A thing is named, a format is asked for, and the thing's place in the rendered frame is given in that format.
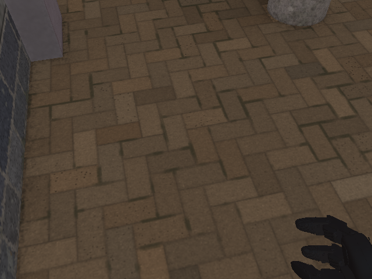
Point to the right robot hand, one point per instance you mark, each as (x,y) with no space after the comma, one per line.
(351,261)

